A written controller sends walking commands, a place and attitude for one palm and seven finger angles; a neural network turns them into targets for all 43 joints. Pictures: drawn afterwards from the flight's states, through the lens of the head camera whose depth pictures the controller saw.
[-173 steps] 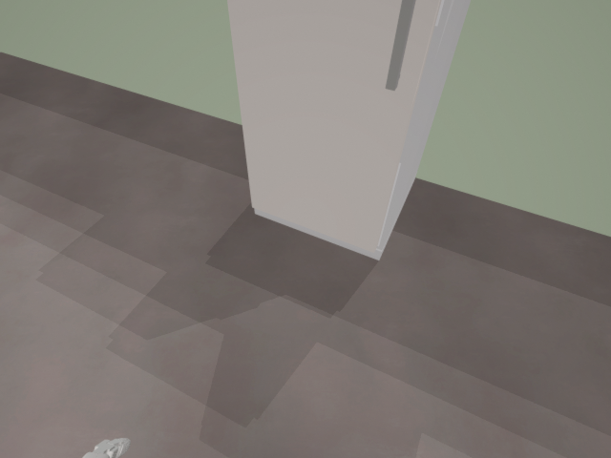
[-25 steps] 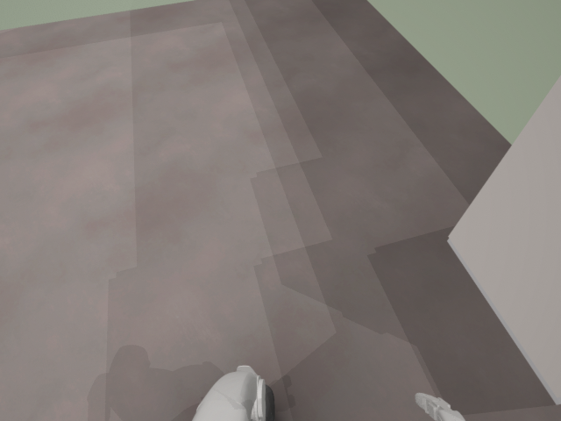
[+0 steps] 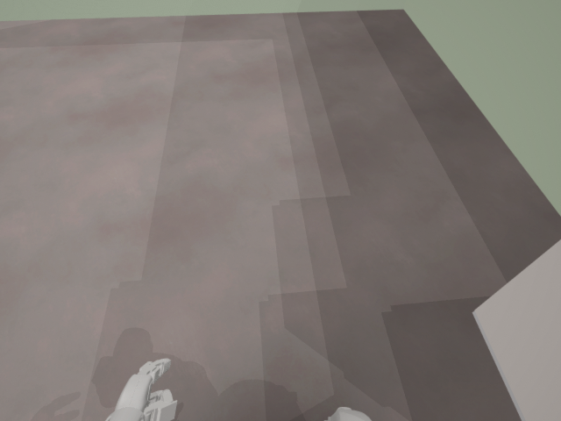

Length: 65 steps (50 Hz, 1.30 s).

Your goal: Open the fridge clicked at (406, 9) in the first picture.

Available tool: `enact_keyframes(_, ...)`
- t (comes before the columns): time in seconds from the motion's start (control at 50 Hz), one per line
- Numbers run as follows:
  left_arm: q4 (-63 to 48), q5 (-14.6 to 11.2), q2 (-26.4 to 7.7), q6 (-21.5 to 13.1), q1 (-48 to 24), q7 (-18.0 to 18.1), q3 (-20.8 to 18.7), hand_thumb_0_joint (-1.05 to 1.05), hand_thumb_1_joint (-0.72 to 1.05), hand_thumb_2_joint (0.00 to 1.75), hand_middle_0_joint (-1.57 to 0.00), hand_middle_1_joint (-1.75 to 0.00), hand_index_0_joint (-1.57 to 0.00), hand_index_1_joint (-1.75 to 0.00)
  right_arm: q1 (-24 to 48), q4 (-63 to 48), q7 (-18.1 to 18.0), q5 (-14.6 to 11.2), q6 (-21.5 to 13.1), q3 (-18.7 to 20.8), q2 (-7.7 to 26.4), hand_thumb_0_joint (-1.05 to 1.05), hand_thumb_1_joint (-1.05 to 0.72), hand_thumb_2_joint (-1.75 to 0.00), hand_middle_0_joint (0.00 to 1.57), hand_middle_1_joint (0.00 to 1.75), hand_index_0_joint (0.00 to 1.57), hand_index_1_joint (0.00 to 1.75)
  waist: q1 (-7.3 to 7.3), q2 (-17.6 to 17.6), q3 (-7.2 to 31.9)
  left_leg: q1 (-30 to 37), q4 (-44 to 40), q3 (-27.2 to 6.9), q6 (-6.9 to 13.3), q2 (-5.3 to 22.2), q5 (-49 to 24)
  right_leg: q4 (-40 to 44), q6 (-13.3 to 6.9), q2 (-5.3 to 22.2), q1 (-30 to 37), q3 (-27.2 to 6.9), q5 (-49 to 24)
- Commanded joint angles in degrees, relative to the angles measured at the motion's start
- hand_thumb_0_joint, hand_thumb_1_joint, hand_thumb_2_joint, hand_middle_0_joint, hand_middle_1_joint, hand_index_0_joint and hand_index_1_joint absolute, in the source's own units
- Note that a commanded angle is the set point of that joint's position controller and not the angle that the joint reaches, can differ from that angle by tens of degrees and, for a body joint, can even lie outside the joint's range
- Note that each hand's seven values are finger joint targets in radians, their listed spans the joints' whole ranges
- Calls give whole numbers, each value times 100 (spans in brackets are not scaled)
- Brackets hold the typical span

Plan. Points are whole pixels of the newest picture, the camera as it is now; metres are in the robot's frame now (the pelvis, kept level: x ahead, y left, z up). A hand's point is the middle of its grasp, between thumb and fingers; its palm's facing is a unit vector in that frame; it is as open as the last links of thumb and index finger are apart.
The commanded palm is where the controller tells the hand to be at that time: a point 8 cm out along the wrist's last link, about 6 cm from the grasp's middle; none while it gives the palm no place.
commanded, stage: walk to a spot facing it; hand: right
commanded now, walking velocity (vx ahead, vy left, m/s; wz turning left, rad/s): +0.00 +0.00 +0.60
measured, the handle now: out of the picture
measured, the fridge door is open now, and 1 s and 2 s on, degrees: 0 0 0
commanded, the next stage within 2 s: turn to face it in 1.42 s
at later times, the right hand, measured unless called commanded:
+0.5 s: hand (404, 417) +0.16 -0.19 -0.16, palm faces -0.31 +0.93 -0.21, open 7.4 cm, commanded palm none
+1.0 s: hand (363, 414) +0.16 -0.13 -0.15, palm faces -0.49 +0.85 -0.20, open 7.4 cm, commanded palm none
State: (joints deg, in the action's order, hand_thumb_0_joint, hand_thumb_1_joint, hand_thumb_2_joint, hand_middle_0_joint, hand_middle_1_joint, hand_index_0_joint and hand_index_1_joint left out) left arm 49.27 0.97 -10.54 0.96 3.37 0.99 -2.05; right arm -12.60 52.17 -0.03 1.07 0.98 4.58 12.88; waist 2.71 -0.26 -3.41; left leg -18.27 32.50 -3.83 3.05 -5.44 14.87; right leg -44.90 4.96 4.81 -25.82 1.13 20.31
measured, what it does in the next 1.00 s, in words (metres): steps on the spot, turning left: right foot, then left foot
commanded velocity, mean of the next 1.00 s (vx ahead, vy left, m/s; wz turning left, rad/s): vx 0.09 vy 0.00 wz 0.57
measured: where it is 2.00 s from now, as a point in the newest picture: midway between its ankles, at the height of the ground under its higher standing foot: outside the picture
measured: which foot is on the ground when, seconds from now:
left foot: down 0.00-0.06, up 0.08-0.56, down 0.58-1.00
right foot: up 0.00-0.02, down 0.04-0.58, up 0.60-1.00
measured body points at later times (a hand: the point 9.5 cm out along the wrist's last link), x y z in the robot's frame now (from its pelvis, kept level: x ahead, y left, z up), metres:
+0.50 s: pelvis +0.00 -0.03 +0.01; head +0.04 -0.02 +0.45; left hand -0.06 +0.22 -0.13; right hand +0.17 -0.24 -0.14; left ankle -0.05 +0.10 -0.69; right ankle +0.03 -0.13 -0.73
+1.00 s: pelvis +0.02 +0.01 +0.01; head +0.03 +0.02 +0.46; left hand -0.05 +0.28 -0.12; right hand +0.19 -0.17 -0.13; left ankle -0.04 +0.09 -0.73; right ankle +0.11 -0.10 -0.69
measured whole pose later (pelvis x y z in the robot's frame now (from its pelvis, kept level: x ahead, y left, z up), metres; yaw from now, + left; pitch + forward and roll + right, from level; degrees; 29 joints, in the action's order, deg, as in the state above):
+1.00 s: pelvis +0.02 +0.01 +0.01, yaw +35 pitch +0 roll +0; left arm 52.3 1.8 -13.5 2.1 9.6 -0.6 -4.1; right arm -16.2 54.0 1.0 1.0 -0.2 3.4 10.2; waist 1.6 -1.1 -1.5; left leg -11.4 24.4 -4.1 2.7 -4.3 13.2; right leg -49.6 5.1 4.8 -25.4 2.1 20.7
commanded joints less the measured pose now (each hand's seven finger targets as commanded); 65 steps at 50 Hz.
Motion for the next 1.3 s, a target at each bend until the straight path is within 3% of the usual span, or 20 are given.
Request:
enact_keyframes(0.0, -230, -71, -681, -129, 760, 95, -201, 0, 90, 90, -20, -30, -20, -30, 81, -503, -93, -14, -9, 251, 1003, 0, -90, -90, 20, 30, 20, 30, -356, 933, 993, 399, -99, -1612, 345, 1299, -2871, 1814, -113, -153, 1379, 38, -586)
enact_keyframes(0.02, -162, -42, -972, -177, 1042, 101, -262, 0, 90, 90, -20, -30, -20, -30, 62, -584, -94, -53, 5, 202, 744, 0, -90, -90, 20, 30, 20, 30, -445, 98, 1179, -340, 526, -1190, 36, 766, -1731, 2526, -305, 533, 2374, -524, -1340)
enact_keyframes(0.04, -201, 13, -1484, -192, 1114, 83, -338, 0, 90, 90, -20, -30, -20, -30, -167, -677, -27, -97, -2, 143, 463, 0, -90, -90, 20, 30, 20, 30, -386, -1548, 1248, -1696, 1836, -236, -379, 67, 1526, 2543, -862, 2132, 3279, -1818, -3320)
enact_keyframes(0.06, -257, 13, -1499, -129, 1154, 79, -321, 0, 90, 90, -20, -30, -20, -30, -202, -601, -33, 6, -7, 164, 634, 0, -90, -90, 20, 30, 20, 30, -423, -1283, 1094, -1689, 3029, -23, -523, 312, 2154, 2362, -1286, 2532, 2825, -1832, -4178)
enact_keyframes(0.1, -372, 25, -976, -147, 560, 121, -184, 0, 90, 90, -20, -30, -20, -30, -327, -375, 0, 63, 89, 283, 790, 0, -90, -90, 20, 30, 20, 30, -165, -1152, 649, -1570, 3831, -56, -675, 503, 1451, 2512, -1084, 1842, 2018, -843, -3926)
enact_keyframes(0.18, -329, 31, -902, -193, 687, 114, -179, 0, 90, 90, -20, -30, -20, -30, -270, -386, 126, 32, 176, 232, 538, 0, -90, -90, 20, 30, 20, 30, -175, -918, 516, -1589, 4096, 255, -759, 665, 796, 2461, -970, 1352, 2043, 118, -3564)
enact_keyframes(0.4, 55, 63, -1092, -137, 1286, 47, -388, 0, 90, 90, -20, -30, -20, -30, 505, -588, 191, 19, 258, 145, 254, 0, -90, -90, 20, 30, 20, 30, -534, -1177, 297, -1040, 1914, 839, -729, 1001, 940, 2622, -1189, 1789, 2042, 718, -2131)
enact_keyframes(0.5, 176, 63, -1233, -109, 1305, -16, -479, 0, 90, 90, -20, -30, -20, -30, 185, -518, 139, 20, 99, 134, 282, 0, -90, -90, 20, 30, 20, 30, -347, -1073, 704, 108, 132, 1089, -452, 720, 307, 1586, -816, 1816, 1965, 1202, -2583)
enact_keyframes(0.52, 166, 27, -1151, -92, 1384, -46, -462, 0, 90, 90, -20, -30, -20, -30, -117, -442, 99, 34, 40, 176, 518, 0, -90, -90, 20, 30, 20, 30, -179, -549, 900, 1018, -609, 957, -325, 801, -463, 786, -510, 1678, 1429, 1417, -2283)
enact_keyframes(0.56, -294, 11, -520, -15, 1023, -76, -244, 0, 90, 90, -20, -30, -20, -30, -760, -262, -58, 21, -56, 374, 1647, 0, -90, -90, 20, 30, 20, 30, 185, 1984, 1000, 2044, -1169, -1993, 681, 2938, -3638, -1685, 37, 406, -1012, 1052, 1721)
enact_keyframes(0.6, -238, -15, -630, 79, 912, 19, -253, 0, 90, 90, -20, -30, -20, -30, -432, -318, -143, -36, -19, 346, 1358, 0, -90, -90, 20, 30, 20, 30, 39, 1408, 834, 1606, -1195, -1366, 816, 2559, -3094, -2268, -43, 511, -1114, 124, 1189)
enact_keyframes(0.68, 27, 78, -753, 122, 1047, -32, -298, 0, 90, 90, -20, -30, -20, -30, 294, -478, -99, -47, -61, 176, 878, 0, -90, -90, 20, 30, 20, 30, -301, 906, 459, 943, -1411, -748, 503, 1821, -1743, -2080, 127, 446, -732, 146, 22)
enact_keyframes(0.84, -168, 97, -789, -3, 461, -133, -319, 0, 90, 90, -20, -30, -20, -30, -352, -228, 6, -14, -218, 200, 986, 0, -90, -90, 20, 30, 20, 30, -36, 815, 254, 1211, -1925, -1649, 704, 1726, 539, -1171, 113, 210, -970, 64, -103)
enact_keyframes(0.96, -347, 35, -678, -145, 129, -139, -263, 0, 90, 90, -20, -30, -20, -30, -499, -154, -10, 27, -256, 207, 1008, 0, -90, -90, 20, 30, 20, 30, 34, 845, 241, 1135, -1842, -1998, 837, 1778, 281, -47, -34, -35, -446, 23, 211)
enact_keyframes(1.04, -170, -16, -631, -259, 758, -57, -227, 0, 90, 90, -20, -30, -20, -30, -181, -175, 5, -4, -205, 214, 1007, 0, -90, -90, 20, 30, 20, 30, -312, 763, 291, 126, -1249, -1817, 540, 1392, 36, 1561, -149, -336, 1396, 224, -329)
enact_keyframes(1.06, -13, -23, -795, -315, 1207, 10, -237, 0, 90, 90, -20, -30, -20, -30, -100, -210, 14, -30, -185, 184, 810, 0, -90, -90, 20, 30, 20, 30, -507, 355, 442, -539, -707, -1536, 309, 1042, 176, 2233, -182, -151, 2459, 106, -563)
enact_keyframes(1.1, 121, 59, -1753, -314, 2019, 52, -416, 0, 90, 90, -20, -30, -20, -30, -201, -377, 111, -64, -185, 79, 313, 0, -90, -90, 20, 30, 20, 30, -784, -2114, 656, -2317, 2054, 91, -292, 71, 1939, 3409, -833, 2316, 3400, -2536, 1181)
enact_keyframes(1.12, 19, 28, -1688, -251, 1809, 36, -390, 0, 90, 90, -20, -30, -20, -30, 18, -389, 139, 14, -168, 136, 577, 0, -90, -90, 20, 30, 20, 30, -765, -1433, 247, -2224, 2691, 12, -317, 541, 1695, 3574, -1064, 2521, 2594, -2536, 1613)
enact_keyframes(1.18, -67, 37, -940, -334, 1083, 88, -142, 0, 90, 90, -20, -30, -20, -30, -229, -31, 249, 93, -49, 227, 533, 0, -90, -90, 20, 30, 20, 30, -318, -725, -335, -1863, 3410, 203, -445, 802, 600, 3507, -663, 1629, 1665, -922, -99)
enact_keyframes(1.28, 221, -10, -740, -396, 1546, 161, -99, 0, 90, 90, -20, -30, -20, -30, -494, 91, 190, 48, 96, 169, 203, 0, -90, -90, 20, 30, 20, 30, -206, -873, 171, -1756, 3725, 440, -628, 762, 152, 2643, -486, 1286, 2259, 567, -4228)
